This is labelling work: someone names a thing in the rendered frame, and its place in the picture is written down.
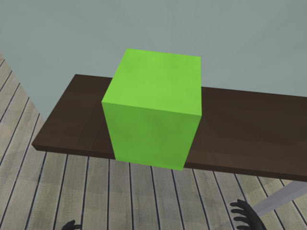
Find right robot hand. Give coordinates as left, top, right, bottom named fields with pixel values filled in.
left=230, top=199, right=267, bottom=230

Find table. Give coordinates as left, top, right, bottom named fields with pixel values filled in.
left=31, top=74, right=307, bottom=218

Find left robot hand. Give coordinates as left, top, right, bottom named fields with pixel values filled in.
left=61, top=220, right=82, bottom=230

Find carton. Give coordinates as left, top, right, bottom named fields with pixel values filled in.
left=101, top=48, right=202, bottom=171

